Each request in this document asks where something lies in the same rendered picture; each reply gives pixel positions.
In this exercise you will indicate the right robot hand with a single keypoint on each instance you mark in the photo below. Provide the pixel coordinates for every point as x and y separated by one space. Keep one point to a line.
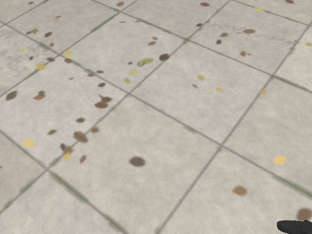
295 226

